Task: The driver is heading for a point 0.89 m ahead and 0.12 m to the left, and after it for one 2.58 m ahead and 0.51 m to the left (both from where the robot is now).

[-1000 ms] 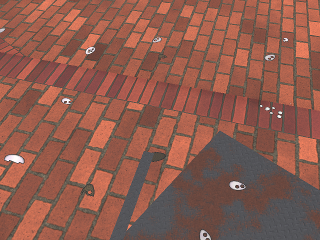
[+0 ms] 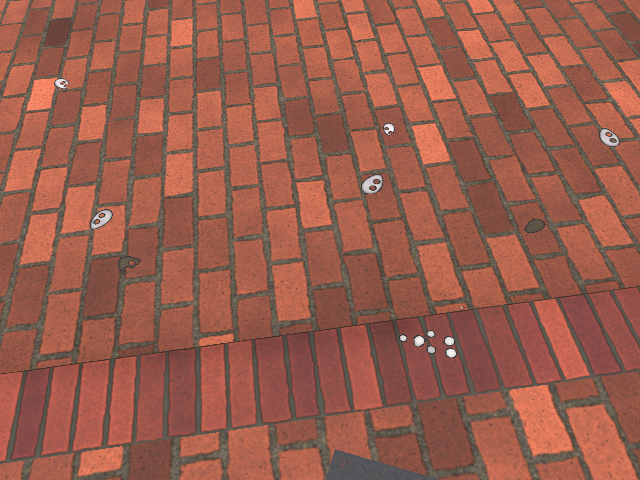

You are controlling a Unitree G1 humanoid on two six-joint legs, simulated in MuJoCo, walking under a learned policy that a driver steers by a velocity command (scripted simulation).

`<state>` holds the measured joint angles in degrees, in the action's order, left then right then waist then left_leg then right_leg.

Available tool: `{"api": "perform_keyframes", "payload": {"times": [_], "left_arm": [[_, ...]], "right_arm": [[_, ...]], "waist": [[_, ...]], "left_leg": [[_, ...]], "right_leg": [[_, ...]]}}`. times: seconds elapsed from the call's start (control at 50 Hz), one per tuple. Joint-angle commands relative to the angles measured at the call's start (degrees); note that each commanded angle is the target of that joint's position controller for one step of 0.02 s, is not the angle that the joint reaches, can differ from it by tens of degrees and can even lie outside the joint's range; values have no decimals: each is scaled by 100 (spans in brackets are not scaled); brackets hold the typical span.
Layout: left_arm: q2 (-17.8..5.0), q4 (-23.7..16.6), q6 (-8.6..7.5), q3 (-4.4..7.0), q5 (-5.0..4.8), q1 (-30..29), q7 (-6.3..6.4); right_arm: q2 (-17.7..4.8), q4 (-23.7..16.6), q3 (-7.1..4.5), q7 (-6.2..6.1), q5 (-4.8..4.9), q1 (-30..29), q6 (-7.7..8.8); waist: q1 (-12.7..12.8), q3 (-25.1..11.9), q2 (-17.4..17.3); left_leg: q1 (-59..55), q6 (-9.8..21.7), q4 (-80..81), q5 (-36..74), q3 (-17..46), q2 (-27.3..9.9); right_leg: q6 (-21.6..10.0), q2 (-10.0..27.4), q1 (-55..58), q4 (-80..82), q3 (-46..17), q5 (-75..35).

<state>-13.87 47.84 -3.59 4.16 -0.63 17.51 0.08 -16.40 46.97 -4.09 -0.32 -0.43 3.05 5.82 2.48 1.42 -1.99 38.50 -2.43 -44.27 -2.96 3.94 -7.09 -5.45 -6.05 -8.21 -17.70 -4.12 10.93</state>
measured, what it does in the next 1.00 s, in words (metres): walks ahead: left foot, then right foot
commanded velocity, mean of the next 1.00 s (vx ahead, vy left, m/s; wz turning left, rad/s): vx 0.50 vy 0.00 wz -0.01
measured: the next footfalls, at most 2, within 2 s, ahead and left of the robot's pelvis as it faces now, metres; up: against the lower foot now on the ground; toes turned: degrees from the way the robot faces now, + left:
left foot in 0.20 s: +0.31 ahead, +0.15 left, +0.00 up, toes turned -1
right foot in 0.74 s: +0.61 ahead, -0.10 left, +0.00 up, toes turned -4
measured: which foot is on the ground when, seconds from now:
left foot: up 0.00-0.18, down 0.20-0.76, up 0.78-1.00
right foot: down 0.00-0.22, up 0.24-0.72, down 0.74-1.00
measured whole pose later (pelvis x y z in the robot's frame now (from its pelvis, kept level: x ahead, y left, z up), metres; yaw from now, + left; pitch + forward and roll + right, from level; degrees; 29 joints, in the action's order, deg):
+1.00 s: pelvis +0.57 -0.01 +0.00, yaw +3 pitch +1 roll -2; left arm -13.5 49.8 -5.7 3.9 1.1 16.8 -0.9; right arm -17.1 49.3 -4.5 -0.5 1.7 13.3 2.0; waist 1.6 1.0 -2.9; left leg 36.1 1.3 -58.2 -11.0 4.8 -5.8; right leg -3.5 -2.3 -8.8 -17.9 7.8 10.1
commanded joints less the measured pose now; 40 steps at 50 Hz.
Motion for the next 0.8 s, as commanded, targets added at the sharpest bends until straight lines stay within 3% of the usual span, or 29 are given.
{"api": "perform_keyframes", "payload": {"times": [0.02, 0.08, 0.14, 0.16, 0.18, 0.2, 0.22, 0.24, 0.26, 0.28, 0.3, 0.32, 0.34, 0.4, 0.46, 0.56, 0.62, 0.66, 0.7, 0.72, 0.74, 0.76, 0.78, 0.8], "left_arm": [[-917, -238, -80, 202, -15, 151, 51], [-931, -83, -66, 197, -33, 387, 41], [-988, 5, 6, 216, -18, 483, 89], [-1026, 1, 33, 226, -10, 428, 101], [-1039, -35, 56, 219, -16, 297, 107], [-929, -92, 65, 164, 4, 205, 97], [-677, -200, 57, 55, 111, 363, 94], [-201, -158, -45, -63, -29, 1218, 48], [-750, -94, -111, 17, -99, 878, 37], [-982, -291, -150, 80, -154, 204, 24], [-923, -383, -164, 67, -109, -155, 40], [-865, -425, -161, 92, -28, -285, 51], [-799, -410, -134, 110, -8, -175, 47], [-560, -393, -40, 80, -7, -76, 57], [-468, -569, -24, 35, 43, -620, 64], [-306, -759, -88, -57, 8, -1481, -47], [-330, -928, -126, -78, -39, -1942, -145], [-407, -1030, -166, -67, -45, -2080, -217], [-563, -991, -192, -8, -46, -1791, -255], [-699, -863, -203, 67, -24, -1310, -243], [-982, -577, -200, 213, 8, -380, -201], [-1424, -409, -191, 334, 94, 687, -124], [-1692, -325, -166, 362, 98, 808, -146], [-1137, -369, -143, 231, 28, 796, -140]], "right_arm": [[-172, -356, 22, 66, 49, -468, 61], [-316, -498, 20, 142, 93, -798, 106], [-473, -563, -10, 224, 91, -723, 176], [-545, -523, -38, 231, 89, -511, 196], [-652, -397, -100, 223, 70, -46, 212], [-871, -169, -204, 202, 12, 769, 221], [-1218, -45, -278, 183, -51, 1723, 213], [-1419, 190, -350, 236, 1, 2169, 143], [-872, 150, -199, 250, 165, 2084, 117], [-638, 51, -124, 221, 160, 1617, 87], [-582, -41, -80, 212, 74, 1229, 51], [-486, -69, -46, 215, 9, 1016, 45], [-412, -72, -10, 216, -52, 948, 58], [-483, 27, -22, 194, 20, 1064, 86], [-682, 120, -78, 108, 48, 1276, 35], [-719, 298, -70, 53, 129, 1718, -59], [-748, 440, -79, 54, 154, 2027, -143], [-826, 496, -113, 35, 165, 2090, -215], [-924, 509, -151, 9, 178, 2014, -280], [-964, 488, -159, -7, 193, 1884, -302], [-845, 448, -112, -20, 182, 1811, -318], [-558, 304, 9, -24, 61, 1873, -291], [135, 269, 203, 17, 92, 2602, -150], [-534, 330, 50, 48, 230, 2257, -53]], "waist": [[145, -85, 645], [272, 89, 669], [151, 101, 759], [22, 16, 825], [-260, -238, 826], [-632, -834, 690], [-886, -1716, 13], [-575, -2323, -1759], [-793, -1901, -1079], [-810, -1032, -552], [-658, -583, -76], [-519, -308, -16], [-359, -301, -179], [-234, -274, -289], [-335, -144, -148], [-629, 57, -167], [-776, 219, -174], [-740, 265, -207], [-511, 109, -330], [-206, -168, -378], [214, -755, -267], [560, -1647, 401], [166, -2312, 1873], [430, -2068, 1356]], "left_leg": [[-760, 13, 963, 1133, -346, 326], [-506, 167, 1365, 1000, -261, 366], [-408, 421, 1603, 315, -253, 422], [-685, 518, 1647, 79, -328, 499], [-1366, 652, 1801, 57, -502, 676], [-2611, 864, 1688, 332, -411, 563], [-4344, 1294, 1479, 464, 789, -464], [-6005, 2143, 2238, -923, 3414, -1536], [-5867, 1944, 2662, -2170, 3795, -1432], [-5076, 1680, 2762, -2170, 2965, -1259], [-4249, 1566, 2887, -1607, 2334, -1037], [-3663, 1556, 3022, -1062, 1928, -851], [-3341, 1522, 3135, -640, 1620, -692], [-3031, 1620, 3426, 106, 1070, -572], [-3120, 1618, 3596, 627, 689, -543], [-3170, 1351, 3596, 664, 49, -270], [-3575, 1364, 3411, 612, 118, -486], [-3951, 1318, 3187, 847, 201, -690], [-4178, 1217, 2797, 1591, 211, -769], [-4142, 1121, 2267, 2486, 68, -651], [-3790, 953, 1220, 2848, -175, -347], [-2501, 730, -645, 1223, -388, 33], [-357, 448, -2492, -2806, -232, 1052], [299, 493, -3109, -3019, 425, 780]], "right_leg": [[-717, 1204, -457, 633, -563, -1185], [-707, 1515, 144, 427, -837, -1017], [-608, 1846, 860, 36, -1075, -1613], [-540, 1855, 963, -183, -1062, -2144], [-443, 1696, 959, -674, -924, -3098], [-294, 1368, 629, -1656, -674, -3471], [-80, 891, -495, -3375, -383, -1923], [290, 4, -2552, -5195, -193, 1912], [236, 296, -3295, -5771, -661, 2196], [204, 573, -3630, -5800, -487, 1665], [218, 859, -3462, -5552, -248, 1183], [249, 1036, -3304, -5193, -177, 882], [256, 1186, -2985, -4965, -171, 693], [384, 1318, -2846, -4366, -14, 511], [544, 1395, -3213, -3470, 73, -306], [545, 1147, -2824, -1910, 337, -1607], [489, 1028, -2864, -1469, 380, -1518], [371, 975, -2907, -1261, 373, -1148], [216, 836, -2418, -1094, 465, -727], [88, 666, -1689, -968, 625, -689], [-97, 634, -378, -994, 643, -818], [-519, 1794, 1473, -1202, -652, -959], [-1350, 2991, 3064, -466, -3321, 271], [-1184, 2888, 2873, -111, -3512, 1058]]}}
